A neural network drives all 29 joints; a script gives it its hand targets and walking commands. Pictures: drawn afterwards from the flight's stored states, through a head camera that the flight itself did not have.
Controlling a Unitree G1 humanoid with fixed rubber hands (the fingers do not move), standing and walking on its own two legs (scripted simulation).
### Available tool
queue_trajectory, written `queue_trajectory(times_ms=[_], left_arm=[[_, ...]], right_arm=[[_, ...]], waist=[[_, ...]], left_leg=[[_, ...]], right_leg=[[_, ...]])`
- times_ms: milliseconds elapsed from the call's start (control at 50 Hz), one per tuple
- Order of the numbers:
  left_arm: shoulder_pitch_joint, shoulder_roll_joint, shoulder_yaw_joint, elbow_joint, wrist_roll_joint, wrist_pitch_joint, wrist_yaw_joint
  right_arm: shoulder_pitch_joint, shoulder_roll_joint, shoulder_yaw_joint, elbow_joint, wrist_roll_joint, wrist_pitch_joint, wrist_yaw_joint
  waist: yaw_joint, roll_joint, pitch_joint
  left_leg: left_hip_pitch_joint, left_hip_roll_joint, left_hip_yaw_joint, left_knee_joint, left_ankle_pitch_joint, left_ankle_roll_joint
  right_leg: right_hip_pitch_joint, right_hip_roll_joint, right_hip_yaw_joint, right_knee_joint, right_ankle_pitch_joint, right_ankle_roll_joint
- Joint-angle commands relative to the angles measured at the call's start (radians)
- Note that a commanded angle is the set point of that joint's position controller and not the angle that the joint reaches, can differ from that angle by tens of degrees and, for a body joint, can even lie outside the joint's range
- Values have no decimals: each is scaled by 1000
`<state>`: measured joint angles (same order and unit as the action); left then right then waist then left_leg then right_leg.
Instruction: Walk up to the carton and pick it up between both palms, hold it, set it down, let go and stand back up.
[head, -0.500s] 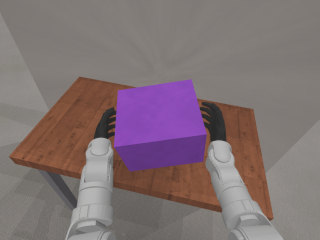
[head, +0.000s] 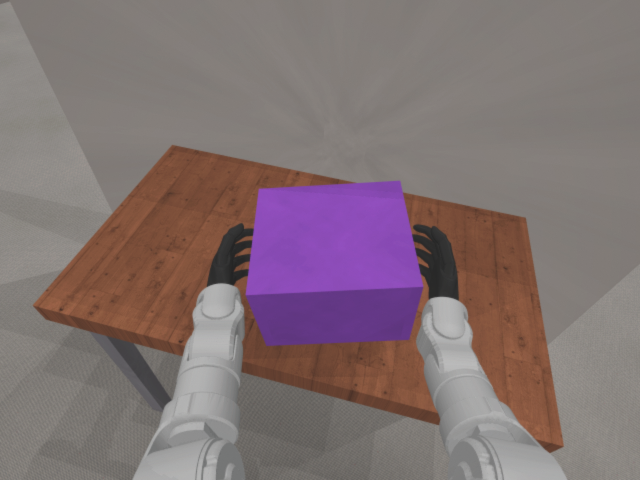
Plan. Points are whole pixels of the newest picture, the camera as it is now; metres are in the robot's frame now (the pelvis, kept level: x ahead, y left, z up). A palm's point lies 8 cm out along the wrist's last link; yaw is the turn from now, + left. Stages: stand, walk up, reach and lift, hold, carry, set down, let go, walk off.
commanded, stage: set down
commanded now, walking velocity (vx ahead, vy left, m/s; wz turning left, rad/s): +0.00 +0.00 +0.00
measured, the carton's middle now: (333, 263) +0.40 +0.02 +0.03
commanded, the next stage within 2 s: none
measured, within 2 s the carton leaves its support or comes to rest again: rests again in 1.22 s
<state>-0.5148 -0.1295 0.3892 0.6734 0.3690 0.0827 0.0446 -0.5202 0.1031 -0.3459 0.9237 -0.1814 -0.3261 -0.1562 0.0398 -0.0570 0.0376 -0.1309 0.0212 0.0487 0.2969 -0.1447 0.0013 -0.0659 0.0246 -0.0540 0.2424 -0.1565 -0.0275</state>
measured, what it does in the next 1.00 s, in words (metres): stands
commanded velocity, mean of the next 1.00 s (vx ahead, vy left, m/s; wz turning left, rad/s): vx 0.00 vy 0.00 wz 0.00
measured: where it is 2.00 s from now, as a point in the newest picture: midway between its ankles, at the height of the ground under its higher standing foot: outside the picture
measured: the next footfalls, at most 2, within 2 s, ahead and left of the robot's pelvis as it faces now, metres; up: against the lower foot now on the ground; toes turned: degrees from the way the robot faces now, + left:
none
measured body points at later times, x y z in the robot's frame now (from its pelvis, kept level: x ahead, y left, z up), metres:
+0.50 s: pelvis +0.01 +0.00 +0.00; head +0.06 +0.02 +0.45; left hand +0.37 +0.17 -0.01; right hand +0.39 -0.12 +0.02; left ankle +0.01 +0.11 -0.75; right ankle -0.02 -0.10 -0.75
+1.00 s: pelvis +0.02 +0.00 -0.01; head +0.12 +0.01 +0.43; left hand +0.38 +0.17 -0.05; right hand +0.39 -0.13 -0.03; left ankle +0.01 +0.11 -0.75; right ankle -0.01 -0.10 -0.75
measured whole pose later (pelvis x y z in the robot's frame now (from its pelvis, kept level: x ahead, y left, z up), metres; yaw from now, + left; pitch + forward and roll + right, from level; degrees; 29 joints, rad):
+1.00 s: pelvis +0.02 +0.00 -0.01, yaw +0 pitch +18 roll -1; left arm -0.57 -0.06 0.45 1.05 0.30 -0.37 0.10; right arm -0.58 0.13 -0.50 1.08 -0.37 -0.53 -0.17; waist 0.04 -0.03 -0.10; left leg -0.53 0.04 0.06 0.36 -0.15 0.00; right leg -0.46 0.03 -0.06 0.31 -0.16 -0.03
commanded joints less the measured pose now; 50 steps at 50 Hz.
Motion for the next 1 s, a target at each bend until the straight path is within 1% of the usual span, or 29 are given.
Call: queue_trajectory(times_ms=[0, 60, 120, 200, 280, 360, 500, 560, 640, 720, 860, 980], left_arm=[[-662, -475, -361, -112, -10, -175, -138], [-690, -467, -349, -89, -15, -216, -137], [-697, -462, -343, -66, -16, -251, -128], [-717, -469, -352, -43, -22, -298, -115], [-736, -473, -352, -14, -24, -342, -106], [-708, -463, -317, 47, -6, -363, -107], [-702, -447, -276, 105, 8, -408, -105], [-691, -446, -262, 125, 15, -429, -101], [-695, -439, -250, 145, 21, -461, -93], [-688, -440, -250, 170, 24, -492, -84], [-689, -439, -263, 221, 11, -554, -73], [-691, -449, -278, 284, 4, -595, -69]], right_arm=[[-649, 503, 348, -104, -110, -74, 166], [-661, 519, 331, -93, -136, -92, 166], [-651, 531, 314, -75, -156, -104, 168], [-635, 541, 283, -34, -185, -117, 167], [-626, 560, 256, -5, -216, -128, 165], [-598, 566, 222, 44, -241, -126, 166], [-593, 583, 198, 72, -276, -147, 166], [-585, 592, 193, 88, -288, -161, 167], [-586, 604, 188, 99, -300, -179, 167], [-575, 609, 190, 116, -311, -201, 164], [-563, 623, 200, 149, -320, -240, 154], [-557, 620, 196, 191, -334, -266, 151]], waist=[[8, 69, -520], [13, 71, -554], [15, 78, -588], [1, 96, -635], [-11, 99, -672], [-10, 91, -640], [1, 74, -663], [5, 75, -685], [16, 78, -718], [18, 79, -757], [13, 77, -844], [-1, 79, -893]], left_leg=[[149, 2, 75, 22, 380, -33], [105, 0, 78, 15, 348, -30], [94, 1, 81, 20, 356, -33], [106, 6, 78, 37, 389, -46], [99, 9, 73, 50, 414, -54], [75, 10, 70, 49, 405, -51], [13, 6, 72, 52, 412, -44], [-1, 8, 70, 61, 438, -43], [-40, 9, 70, 69, 446, -41], [-54, 10, 68, 85, 473, -43], [-114, 10, 59, 115, 494, -42], [-124, 16, 46, 146, 519, -51]], right_leg=[[169, -14, -33, 28, 398, 44], [173, -22, -26, 39, 412, 45], [166, -22, -24, 43, 414, 42], [124, -19, -24, 43, 412, 34], [97, -15, -25, 47, 419, 30], [92, -17, -21, 48, 415, 30], [112, -22, -14, 76, 487, 37], [112, -23, -14, 93, 536, 41], [106, -26, -8, 110, 565, 40], [86, -29, -7, 131, 620, 42], [67, -36, 1, 174, 715, 46], [4, -31, -4, 193, 726, 40]])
